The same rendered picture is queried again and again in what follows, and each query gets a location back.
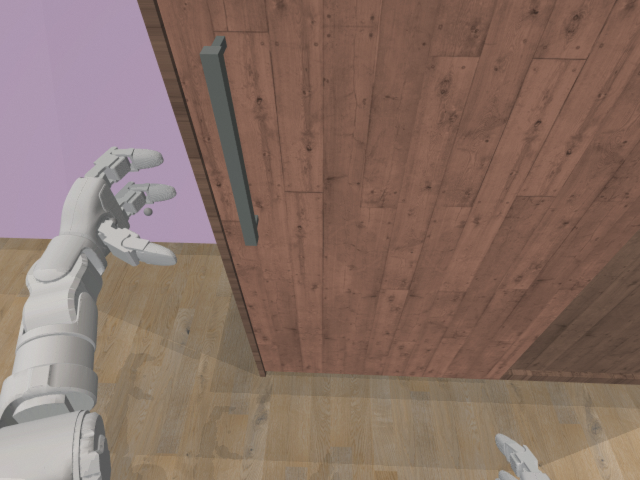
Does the robot left upper arm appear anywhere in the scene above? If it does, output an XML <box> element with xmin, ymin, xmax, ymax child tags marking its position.
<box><xmin>0</xmin><ymin>410</ymin><xmax>111</xmax><ymax>480</ymax></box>

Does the wardrobe door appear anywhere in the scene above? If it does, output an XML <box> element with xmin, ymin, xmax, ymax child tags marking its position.
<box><xmin>157</xmin><ymin>0</ymin><xmax>640</xmax><ymax>380</ymax></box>
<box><xmin>509</xmin><ymin>229</ymin><xmax>640</xmax><ymax>374</ymax></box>

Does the handle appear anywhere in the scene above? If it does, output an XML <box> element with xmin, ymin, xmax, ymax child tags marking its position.
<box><xmin>200</xmin><ymin>36</ymin><xmax>259</xmax><ymax>246</ymax></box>

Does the right robot hand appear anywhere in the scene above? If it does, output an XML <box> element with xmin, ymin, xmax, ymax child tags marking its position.
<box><xmin>495</xmin><ymin>433</ymin><xmax>551</xmax><ymax>480</ymax></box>

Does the left robot hand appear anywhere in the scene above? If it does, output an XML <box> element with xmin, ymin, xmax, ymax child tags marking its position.
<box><xmin>59</xmin><ymin>146</ymin><xmax>177</xmax><ymax>267</ymax></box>

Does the robot left forearm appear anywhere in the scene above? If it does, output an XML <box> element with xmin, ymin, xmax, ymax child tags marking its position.
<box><xmin>0</xmin><ymin>235</ymin><xmax>107</xmax><ymax>429</ymax></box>

